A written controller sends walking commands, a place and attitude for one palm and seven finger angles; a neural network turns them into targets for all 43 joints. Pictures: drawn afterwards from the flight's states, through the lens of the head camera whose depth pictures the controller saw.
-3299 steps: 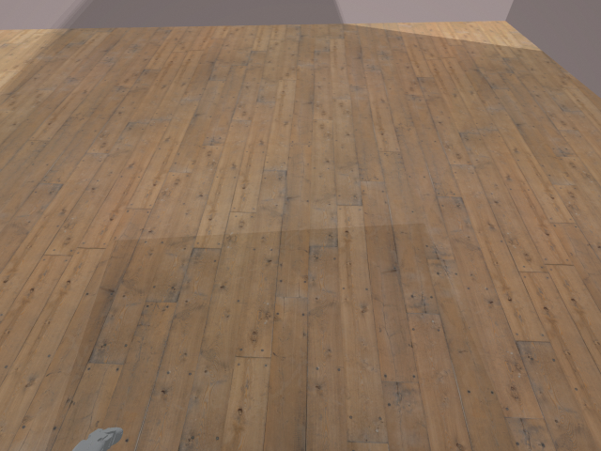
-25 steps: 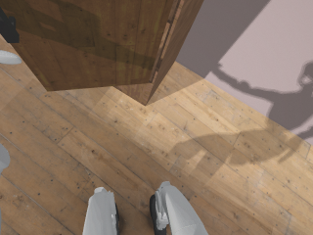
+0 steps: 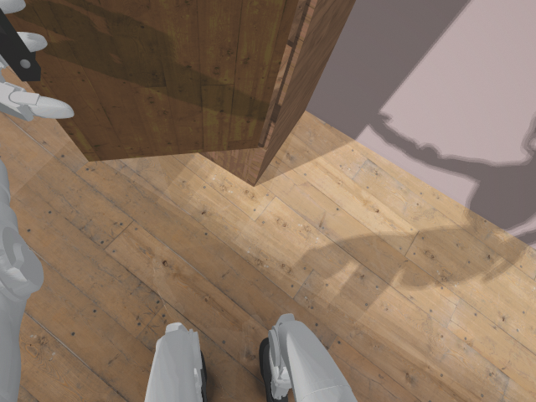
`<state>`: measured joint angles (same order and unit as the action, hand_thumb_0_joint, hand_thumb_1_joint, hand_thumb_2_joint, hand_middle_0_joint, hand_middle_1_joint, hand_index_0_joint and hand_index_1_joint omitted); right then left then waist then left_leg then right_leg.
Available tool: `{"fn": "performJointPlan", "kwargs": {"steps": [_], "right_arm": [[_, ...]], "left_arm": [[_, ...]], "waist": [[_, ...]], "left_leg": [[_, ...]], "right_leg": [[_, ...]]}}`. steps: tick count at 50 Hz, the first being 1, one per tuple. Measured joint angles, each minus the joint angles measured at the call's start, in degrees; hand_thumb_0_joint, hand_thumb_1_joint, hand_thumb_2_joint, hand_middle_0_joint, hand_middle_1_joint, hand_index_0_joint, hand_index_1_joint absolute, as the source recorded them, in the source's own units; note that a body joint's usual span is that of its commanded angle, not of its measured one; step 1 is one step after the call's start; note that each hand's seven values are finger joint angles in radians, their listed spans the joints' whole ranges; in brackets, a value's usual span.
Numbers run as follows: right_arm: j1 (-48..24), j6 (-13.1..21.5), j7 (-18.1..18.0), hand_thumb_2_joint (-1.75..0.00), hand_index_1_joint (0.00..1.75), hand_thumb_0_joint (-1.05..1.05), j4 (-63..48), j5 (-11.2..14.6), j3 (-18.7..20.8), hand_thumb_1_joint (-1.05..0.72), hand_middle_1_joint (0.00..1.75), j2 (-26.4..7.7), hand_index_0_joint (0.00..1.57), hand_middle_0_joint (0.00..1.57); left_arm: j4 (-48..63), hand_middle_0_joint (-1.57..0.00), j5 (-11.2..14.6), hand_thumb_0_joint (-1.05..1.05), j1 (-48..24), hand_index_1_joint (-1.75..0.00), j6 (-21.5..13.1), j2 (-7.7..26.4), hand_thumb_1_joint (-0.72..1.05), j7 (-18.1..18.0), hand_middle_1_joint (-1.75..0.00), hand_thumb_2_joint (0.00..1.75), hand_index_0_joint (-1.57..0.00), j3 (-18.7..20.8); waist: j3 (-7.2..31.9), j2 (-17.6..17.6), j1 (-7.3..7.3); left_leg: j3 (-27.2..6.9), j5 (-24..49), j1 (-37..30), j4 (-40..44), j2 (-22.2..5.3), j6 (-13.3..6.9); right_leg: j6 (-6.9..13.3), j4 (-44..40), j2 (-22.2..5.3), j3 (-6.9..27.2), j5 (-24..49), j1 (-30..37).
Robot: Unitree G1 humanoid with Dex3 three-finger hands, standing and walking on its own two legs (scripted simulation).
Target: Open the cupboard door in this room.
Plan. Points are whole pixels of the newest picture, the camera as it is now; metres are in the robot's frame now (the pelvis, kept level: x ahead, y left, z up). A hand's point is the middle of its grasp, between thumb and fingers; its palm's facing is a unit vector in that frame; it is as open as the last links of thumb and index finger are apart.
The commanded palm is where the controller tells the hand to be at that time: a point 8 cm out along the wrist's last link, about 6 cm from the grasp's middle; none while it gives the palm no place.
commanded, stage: slide the fingers in behind the handle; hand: left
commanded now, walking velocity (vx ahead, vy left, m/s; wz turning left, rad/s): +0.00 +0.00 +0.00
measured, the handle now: (4, 22) +0.60 +0.28 +0.07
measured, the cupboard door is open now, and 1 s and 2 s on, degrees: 41 42 63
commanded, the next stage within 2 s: close the thumb around the handle in 0.46 s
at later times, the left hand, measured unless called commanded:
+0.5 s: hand (30, 63) +0.55 +0.25 +0.06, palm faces +0.09 -1.00 -0.01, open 14.1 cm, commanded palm +0.53 +0.27 +0.06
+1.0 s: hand (27, 65) +0.54 +0.25 +0.07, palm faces +0.09 -1.00 -0.01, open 8.9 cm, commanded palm +0.53 +0.27 +0.06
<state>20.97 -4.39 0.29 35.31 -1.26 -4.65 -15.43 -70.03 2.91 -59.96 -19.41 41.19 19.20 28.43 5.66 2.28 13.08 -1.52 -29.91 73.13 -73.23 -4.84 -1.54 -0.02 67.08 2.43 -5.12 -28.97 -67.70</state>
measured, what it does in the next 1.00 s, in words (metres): stands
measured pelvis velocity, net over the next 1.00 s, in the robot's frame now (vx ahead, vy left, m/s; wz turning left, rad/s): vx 0.01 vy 0.00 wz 0.01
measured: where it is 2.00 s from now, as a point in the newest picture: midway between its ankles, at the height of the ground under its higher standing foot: (236, 393)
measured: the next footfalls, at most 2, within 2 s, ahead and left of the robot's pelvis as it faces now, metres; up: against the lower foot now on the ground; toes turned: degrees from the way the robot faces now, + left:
none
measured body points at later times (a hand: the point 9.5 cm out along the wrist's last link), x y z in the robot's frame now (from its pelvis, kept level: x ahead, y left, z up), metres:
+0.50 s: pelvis +0.00 +0.00 +0.00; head +0.19 +0.04 +0.41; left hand +0.54 +0.30 +0.07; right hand -0.01 -0.27 -0.09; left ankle +0.03 +0.10 -0.62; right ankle +0.02 -0.13 -0.62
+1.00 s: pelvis +0.01 +0.00 +0.01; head +0.18 +0.04 +0.42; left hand +0.53 +0.30 +0.07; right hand +0.00 -0.26 -0.10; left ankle +0.03 +0.10 -0.62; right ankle +0.02 -0.13 -0.62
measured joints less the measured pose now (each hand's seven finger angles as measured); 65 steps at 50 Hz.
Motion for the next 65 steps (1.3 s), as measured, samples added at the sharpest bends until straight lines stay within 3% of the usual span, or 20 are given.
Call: {"fn": "performJointPlan", "kwargs": {"steps": [7, 33, 41, 58, 65], "right_arm": [[0.1, 0.4, 0.2, -0.90, 0.30, 0.00, 0.6, -0.4, 0.4, -0.90, 0.30, 0.2, 0.20, 0.20], [0.5, -0.1, 0.4, -0.90, 0.30, 0.00, 1.2, -0.4, 1.1, -0.90, 0.30, 0.1, 0.20, 0.20], [0.2, -0.2, 0.5, -0.90, 0.30, 0.00, 1.2, -0.4, 1.1, -0.90, 0.30, 0.3, 0.20, 0.20], [0.1, -0.1, 0.1, -0.90, 0.30, 0.00, 1.5, -0.3, 0.8, -0.90, 0.30, 0.1, 0.20, 0.20], [0.2, 0.1, -0.1, -0.90, 0.30, 0.00, 1.4, -0.4, 0.7, -0.90, 0.30, 0.0, 0.20, 0.20]], "left_arm": [[-0.2, -0.28, -0.1, -0.02, -0.2, -1.20, -1.0, -1.0, -0.50, -2.3, -1.20, 0.30, -0.29, -0.7], [1.3, -0.27, 0.9, -0.02, 2.9, -1.20, -2.6, -2.6, -0.47, -1.8, -1.20, 0.31, -0.28, -0.3], [1.0, -0.29, 1.2, -0.01, 3.1, -1.23, -2.9, -3.7, -0.20, -2.7, -1.23, 0.42, -0.29, -1.4], [-0.6, -0.35, 1.2, 0.00, 1.6, -1.32, -3.4, -2.6, 0.67, -2.1, -1.32, 0.80, -0.36, -1.7], [-1.2, -0.35, 0.8, 0.00, 0.1, -1.34, -2.8, -1.9, 0.72, -2.1, -1.34, 0.82, -0.36, -1.9]], "waist": [[0.2, 0.1, 0.08], [0.4, 0.1, -0.45], [0.5, 0.1, -0.95], [0.4, 0.1, -0.79], [0.3, 0.2, -0.50]], "left_leg": [[-0.1, 0.1, -0.1, 0.1, 0.2, 0.1], [0.3, -0.2, -2.3, 1.3, 0.2, 0.1], [0.3, -0.2, -2.9, 1.7, 0.4, 0.0], [0.0, -0.2, -1.9, 0.9, 0.5, 0.0], [-0.2, -0.1, -0.8, 0.2, 0.6, 0.0]], "right_leg": [[0.1, 0.1, -0.2, -0.1, -0.1, 0.0], [0.0, -1.2, 0.0, 0.3, -0.2, 2.1], [-0.1, -1.5, -0.3, 0.3, -0.3, 2.8], [-0.1, -0.7, -0.3, 0.2, -0.3, 1.9], [-0.1, -0.1, -0.4, -0.1, -0.4, 0.9]]}}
